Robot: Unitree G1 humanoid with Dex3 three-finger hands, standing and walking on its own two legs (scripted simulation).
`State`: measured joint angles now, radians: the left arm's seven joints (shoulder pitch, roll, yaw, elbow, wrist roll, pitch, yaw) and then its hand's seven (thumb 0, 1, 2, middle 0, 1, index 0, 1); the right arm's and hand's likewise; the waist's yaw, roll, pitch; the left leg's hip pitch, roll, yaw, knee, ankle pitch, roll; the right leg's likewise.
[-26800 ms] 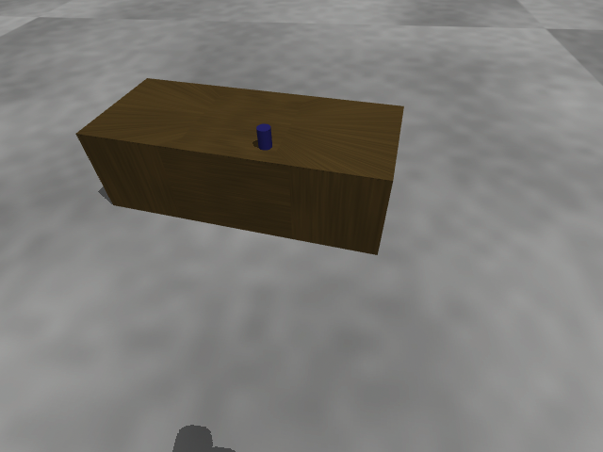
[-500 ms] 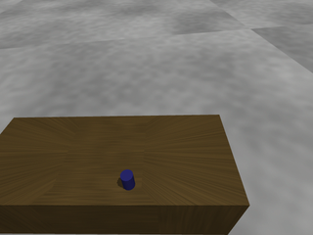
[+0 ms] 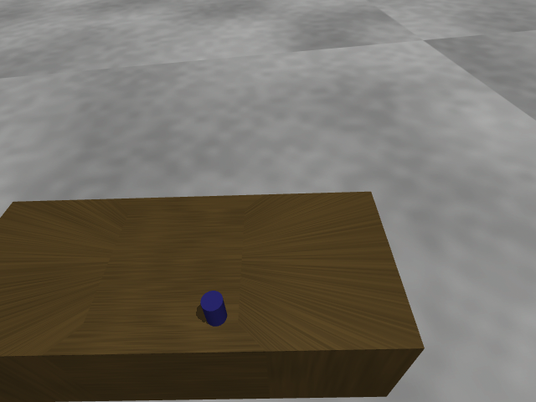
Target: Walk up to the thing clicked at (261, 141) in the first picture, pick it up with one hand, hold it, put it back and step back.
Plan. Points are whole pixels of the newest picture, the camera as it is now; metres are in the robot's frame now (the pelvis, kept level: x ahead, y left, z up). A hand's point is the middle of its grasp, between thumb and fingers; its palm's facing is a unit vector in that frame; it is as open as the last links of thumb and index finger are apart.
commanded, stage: stand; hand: left
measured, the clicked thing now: (214, 308) +0.45 +0.18 -0.32
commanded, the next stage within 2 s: step back in 1.04 s
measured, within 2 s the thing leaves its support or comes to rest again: neither
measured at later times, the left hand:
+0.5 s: hand out of the picture +0.09 +0.25 -0.15, palm faces -0.03 -0.94 -0.34, open 7.4 cm
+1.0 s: hand out of the picture +0.09 +0.25 -0.16, palm faces -0.04 -0.94 -0.34, open 7.4 cm
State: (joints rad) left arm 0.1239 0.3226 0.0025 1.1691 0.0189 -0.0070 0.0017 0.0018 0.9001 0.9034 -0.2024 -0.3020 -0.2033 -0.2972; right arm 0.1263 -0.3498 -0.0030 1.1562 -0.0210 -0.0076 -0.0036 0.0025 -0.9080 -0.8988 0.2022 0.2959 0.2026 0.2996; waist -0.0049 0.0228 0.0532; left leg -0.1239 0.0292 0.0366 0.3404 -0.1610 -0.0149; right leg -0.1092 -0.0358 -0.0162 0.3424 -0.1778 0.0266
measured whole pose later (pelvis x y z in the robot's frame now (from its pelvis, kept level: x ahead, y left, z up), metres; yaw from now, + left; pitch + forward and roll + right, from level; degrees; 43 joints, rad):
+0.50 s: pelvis +0.01 +0.00 +0.00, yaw -1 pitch -3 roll +0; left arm 0.10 0.33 0.01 1.15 0.02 0.00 0.00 0.00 0.90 0.90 -0.20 -0.30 -0.20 -0.30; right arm 0.11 -0.35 0.00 1.15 -0.02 -0.01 -0.01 0.00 -0.91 -0.90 0.20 0.30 0.20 0.30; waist -0.01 0.01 0.05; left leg -0.10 0.03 0.05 0.32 -0.17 -0.01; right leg -0.09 -0.04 -0.01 0.32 -0.18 0.03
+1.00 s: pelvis +0.01 +0.00 +0.00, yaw -1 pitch -3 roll +0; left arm 0.12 0.33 0.01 1.14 0.01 0.00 0.00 0.00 0.90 0.90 -0.20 -0.30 -0.20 -0.30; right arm 0.11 -0.35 -0.01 1.15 -0.02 -0.01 0.00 0.00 -0.91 -0.90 0.20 0.30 0.20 0.30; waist 0.00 0.01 0.05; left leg -0.10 0.03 0.05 0.32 -0.17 -0.02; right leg -0.09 -0.03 0.00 0.32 -0.18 0.03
